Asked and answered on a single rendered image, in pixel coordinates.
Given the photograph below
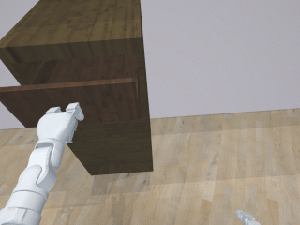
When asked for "left robot hand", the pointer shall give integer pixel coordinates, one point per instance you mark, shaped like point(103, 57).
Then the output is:
point(58, 125)

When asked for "drawer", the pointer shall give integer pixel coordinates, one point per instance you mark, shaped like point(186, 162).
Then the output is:
point(107, 89)

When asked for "handle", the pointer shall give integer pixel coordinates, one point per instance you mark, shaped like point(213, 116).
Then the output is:
point(76, 124)

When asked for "left robot forearm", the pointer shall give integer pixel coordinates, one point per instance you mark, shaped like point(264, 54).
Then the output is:
point(28, 198)

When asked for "cabinet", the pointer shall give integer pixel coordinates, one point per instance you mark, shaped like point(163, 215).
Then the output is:
point(73, 29)

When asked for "right robot hand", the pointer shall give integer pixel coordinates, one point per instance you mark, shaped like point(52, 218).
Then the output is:
point(246, 218)

